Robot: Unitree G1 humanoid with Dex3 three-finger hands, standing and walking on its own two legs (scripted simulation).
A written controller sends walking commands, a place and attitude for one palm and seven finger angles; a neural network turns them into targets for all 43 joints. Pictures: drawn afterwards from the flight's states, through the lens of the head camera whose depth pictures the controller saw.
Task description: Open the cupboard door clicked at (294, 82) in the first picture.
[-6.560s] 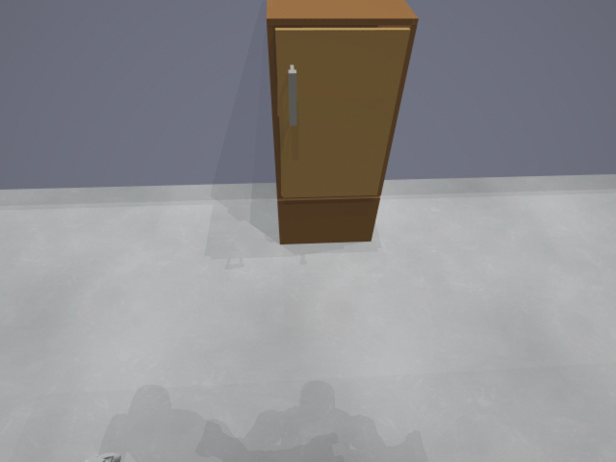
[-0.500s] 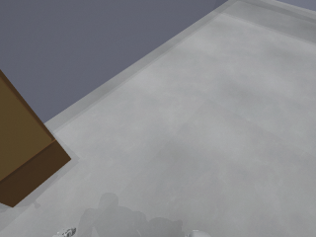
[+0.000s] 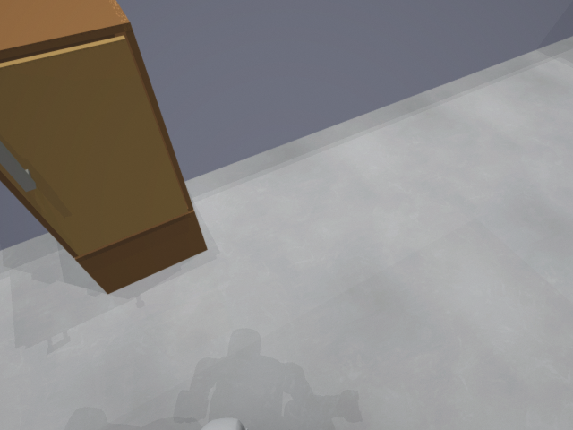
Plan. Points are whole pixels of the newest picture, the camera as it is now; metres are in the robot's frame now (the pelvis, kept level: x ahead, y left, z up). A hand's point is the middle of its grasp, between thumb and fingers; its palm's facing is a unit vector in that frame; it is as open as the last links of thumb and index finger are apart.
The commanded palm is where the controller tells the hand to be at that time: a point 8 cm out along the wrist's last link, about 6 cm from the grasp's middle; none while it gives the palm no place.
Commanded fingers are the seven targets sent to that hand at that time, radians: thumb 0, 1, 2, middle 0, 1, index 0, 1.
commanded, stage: turn to face it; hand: left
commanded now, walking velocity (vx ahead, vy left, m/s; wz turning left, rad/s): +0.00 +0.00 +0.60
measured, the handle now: (8, 156) +0.60 +0.66 -0.05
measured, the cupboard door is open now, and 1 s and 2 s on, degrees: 0 0 0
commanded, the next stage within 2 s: take the last steps up to it in 0.82 s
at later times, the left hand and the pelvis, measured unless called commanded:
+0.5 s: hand out of the picture +0.06 +0.24 -0.14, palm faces +0.29 -0.92 -0.28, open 7.4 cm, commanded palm none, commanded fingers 0.00 0.90 0.90 -0.20 -0.30 -0.20 -0.30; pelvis +0.00 +0.00 +0.00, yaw +16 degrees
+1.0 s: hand out of the picture -0.13 +0.20 -0.18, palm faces +0.54 -0.81 -0.25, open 7.4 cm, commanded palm none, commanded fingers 0.00 0.90 0.90 -0.20 -0.30 -0.20 -0.30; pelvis -0.03 +0.01 -0.01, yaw +29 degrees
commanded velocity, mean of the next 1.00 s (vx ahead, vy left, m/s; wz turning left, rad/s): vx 0.03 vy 0.00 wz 0.41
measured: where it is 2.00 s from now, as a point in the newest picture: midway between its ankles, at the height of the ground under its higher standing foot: outside the picture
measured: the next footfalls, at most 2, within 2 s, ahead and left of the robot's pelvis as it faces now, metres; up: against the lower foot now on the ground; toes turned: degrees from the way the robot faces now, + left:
left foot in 0.06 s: +0.04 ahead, +0.13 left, +0.00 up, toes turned +8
right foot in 0.54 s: +0.08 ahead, -0.11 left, +0.00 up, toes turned +16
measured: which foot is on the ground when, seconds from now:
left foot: up 0.00-0.04, down 0.06-0.54, up 0.56-0.92, down 0.94-1.00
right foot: down 0.00-0.06, up 0.08-0.52, down 0.54-0.94, up 0.96-1.00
